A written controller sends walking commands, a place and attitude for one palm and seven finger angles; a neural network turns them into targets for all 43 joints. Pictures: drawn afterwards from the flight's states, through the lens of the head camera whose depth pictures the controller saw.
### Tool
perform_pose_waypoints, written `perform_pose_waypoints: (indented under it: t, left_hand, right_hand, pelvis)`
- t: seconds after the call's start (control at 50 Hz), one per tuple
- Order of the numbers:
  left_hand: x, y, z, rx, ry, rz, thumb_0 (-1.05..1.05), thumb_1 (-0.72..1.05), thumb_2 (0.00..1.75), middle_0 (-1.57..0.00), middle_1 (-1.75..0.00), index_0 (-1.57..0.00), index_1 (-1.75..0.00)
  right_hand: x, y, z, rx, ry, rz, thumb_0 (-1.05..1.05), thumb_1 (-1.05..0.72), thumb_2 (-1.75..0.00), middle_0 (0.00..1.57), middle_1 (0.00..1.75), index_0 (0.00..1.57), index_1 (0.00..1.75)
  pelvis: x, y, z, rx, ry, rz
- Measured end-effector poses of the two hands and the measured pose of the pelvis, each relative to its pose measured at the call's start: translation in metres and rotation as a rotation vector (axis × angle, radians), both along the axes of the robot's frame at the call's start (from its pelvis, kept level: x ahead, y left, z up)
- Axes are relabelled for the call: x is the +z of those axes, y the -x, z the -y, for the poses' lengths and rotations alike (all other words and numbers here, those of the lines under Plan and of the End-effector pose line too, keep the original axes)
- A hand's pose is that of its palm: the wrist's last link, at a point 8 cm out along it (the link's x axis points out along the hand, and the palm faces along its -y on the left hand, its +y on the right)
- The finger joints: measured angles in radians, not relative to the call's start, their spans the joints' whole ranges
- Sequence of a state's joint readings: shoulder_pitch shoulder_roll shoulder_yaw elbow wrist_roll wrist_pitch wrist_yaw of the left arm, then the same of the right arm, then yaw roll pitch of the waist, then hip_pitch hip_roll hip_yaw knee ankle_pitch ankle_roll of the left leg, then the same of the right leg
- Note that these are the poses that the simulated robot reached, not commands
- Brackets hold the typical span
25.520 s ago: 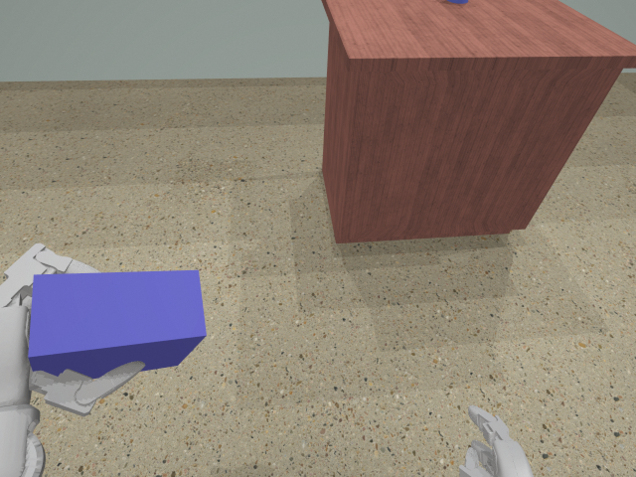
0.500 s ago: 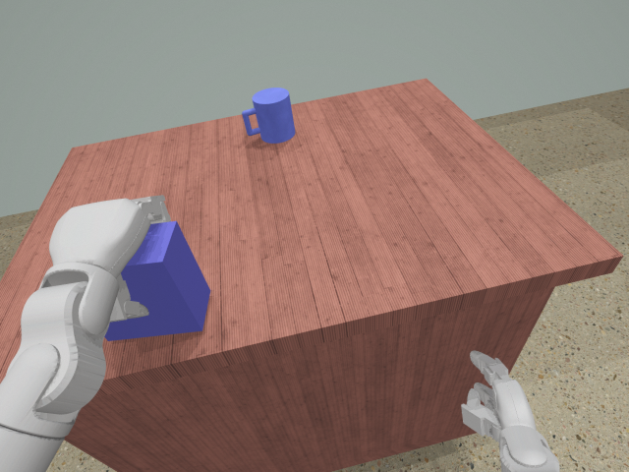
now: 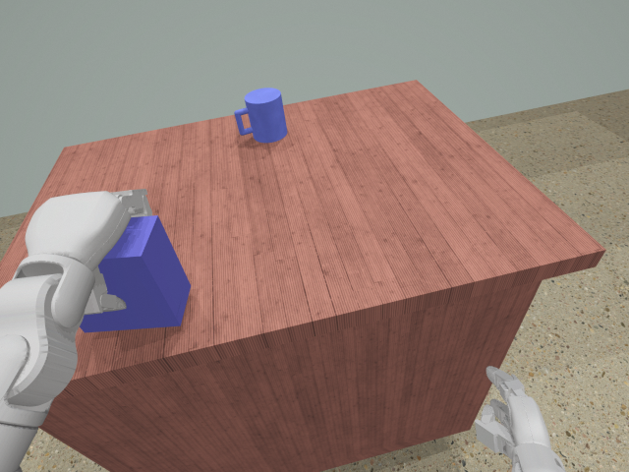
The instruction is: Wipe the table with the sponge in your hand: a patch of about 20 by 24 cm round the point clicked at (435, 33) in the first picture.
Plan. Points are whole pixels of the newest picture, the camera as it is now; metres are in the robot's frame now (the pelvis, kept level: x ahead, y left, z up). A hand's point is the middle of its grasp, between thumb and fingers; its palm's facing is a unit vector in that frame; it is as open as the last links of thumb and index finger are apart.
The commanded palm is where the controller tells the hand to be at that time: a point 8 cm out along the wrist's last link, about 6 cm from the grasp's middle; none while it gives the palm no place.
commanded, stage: move the sponge above the wiping area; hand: left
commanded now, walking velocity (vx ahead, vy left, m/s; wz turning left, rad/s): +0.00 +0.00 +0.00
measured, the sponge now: (127, 288) +0.26 +0.30 +0.13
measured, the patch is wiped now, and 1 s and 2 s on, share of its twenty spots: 0.25 0.25 0.25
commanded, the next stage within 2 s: lower the sponge onto the table in 1.40 s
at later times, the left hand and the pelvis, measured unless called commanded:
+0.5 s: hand (107, 231) +0.28 +0.29 +0.21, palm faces +0.19 +0.00 -0.98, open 10.7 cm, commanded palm +0.23 +0.31 +0.28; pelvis +0.00 +0.02 +0.00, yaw +0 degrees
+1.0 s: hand (85, 217) +0.28 +0.31 +0.23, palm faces +0.26 +0.00 -0.97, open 10.7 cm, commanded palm +0.22 +0.30 +0.28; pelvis +0.01 +0.02 +0.01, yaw +0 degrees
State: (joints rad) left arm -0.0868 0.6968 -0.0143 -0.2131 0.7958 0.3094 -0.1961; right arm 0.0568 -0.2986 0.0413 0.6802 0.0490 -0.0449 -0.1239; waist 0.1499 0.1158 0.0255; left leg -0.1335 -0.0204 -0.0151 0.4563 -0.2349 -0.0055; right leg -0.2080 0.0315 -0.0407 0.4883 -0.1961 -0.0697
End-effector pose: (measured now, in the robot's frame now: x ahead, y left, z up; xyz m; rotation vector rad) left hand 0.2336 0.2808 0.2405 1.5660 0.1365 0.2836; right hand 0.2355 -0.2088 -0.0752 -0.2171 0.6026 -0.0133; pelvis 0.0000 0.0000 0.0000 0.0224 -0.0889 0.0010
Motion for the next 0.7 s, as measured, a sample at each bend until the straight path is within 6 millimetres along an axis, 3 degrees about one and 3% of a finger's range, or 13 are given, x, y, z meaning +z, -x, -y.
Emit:
perform_pose_waypoints:
  t: [0.14, 0.22, 0.28, 0.36, 0.46, 0.6, 0.7]
  left_hand:
    - [0.033, -0.014, -0.033, 0.15, 0.024, 0.133, 0.0, -0.56, 1.03, -0.68, -1.29, -0.69, -1.28]
    - [0.028, -0.017, -0.046, 0.226, 0.037, 0.079, 0.0, -0.56, 1.03, -0.67, -1.29, -0.69, -1.29]
    - [0.009, -0.017, -0.042, 0.209, 0.055, -0.007, 0.0, -0.56, 1.03, -0.67, -1.29, -0.69, -1.29]
    - [-0.015, -0.015, -0.021, 0.096, 0.061, -0.084, 0.0, -0.56, 1.03, -0.67, -1.29, -0.69, -1.29]
    - [0.002, -0.013, -0.003, -0.043, 0.015, 0.028, 0.0, -0.56, 1.03, -0.67, -1.29, -0.69, -1.29]
    - [0.041, -0.019, -0.031, 0.105, 0.051, 0.197, 0.0, -0.56, 1.03, -0.68, -1.29, -0.69, -1.29]
    - [0.023, -0.02, -0.04, 0.188, 0.103, 0.117, 0.0, -0.56, 1.03, -0.67, -1.29, -0.69, -1.29]
  right_hand:
    - [0.0, 0.001, -0.013, -0.003, -0.05, -0.008, 0.01, -0.9, -0.9, 0.2, 0.3, 0.2, 0.3]
    - [0.0, 0.001, -0.016, -0.007, -0.068, -0.004, 0.01, -0.9, -0.9, 0.2, 0.3, 0.21, 0.3]
    - [0.0, 0.001, -0.017, -0.006, -0.065, -0.002, 0.01, -0.9, -0.9, 0.2, 0.3, 0.21, 0.3]
    - [0.0, -0.002, -0.021, 0.007, -0.041, 0.002, 0.01, -0.9, -0.9, 0.2, 0.3, 0.21, 0.3]
    - [0.005, -0.007, -0.032, 0.033, -0.026, 0.01, 0.01, -0.9, -0.9, 0.2, 0.3, 0.2, 0.3]
    - [0.008, -0.018, -0.047, 0.057, -0.072, -0.002, 0.01, -0.9, -0.9, 0.2, 0.3, 0.21, 0.3]
    - [0.01, -0.024, -0.049, 0.058, -0.093, 0.004, 0.01, -0.9, -0.9, 0.2, 0.3, 0.21, 0.3]
  pelvis:
    - [0.001, 0.005, -0.002, -0.008, 0.0, -0.007]
    - [0.001, 0.005, -0.006, -0.007, 0.0, -0.025]
    - [0.001, 0.004, -0.01, 0.0, 0.001, -0.03]
    - [0.001, 0.001, -0.015, 0.006, 0.001, -0.024]
    - [0.002, -0.003, -0.017, -0.001, 0.002, -0.007]
    - [0.005, -0.005, -0.019, -0.006, 0.005, -0.018]
    - [0.005, -0.007, -0.021, 0.0, 0.007, -0.04]
